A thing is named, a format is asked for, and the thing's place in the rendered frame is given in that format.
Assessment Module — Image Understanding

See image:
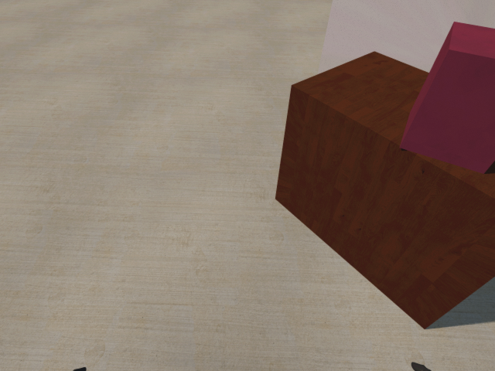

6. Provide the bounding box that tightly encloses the pedestal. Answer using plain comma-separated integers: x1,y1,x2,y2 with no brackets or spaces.
275,51,495,329

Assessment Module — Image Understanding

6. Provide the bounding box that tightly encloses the carton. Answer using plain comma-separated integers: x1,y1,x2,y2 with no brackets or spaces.
400,22,495,174

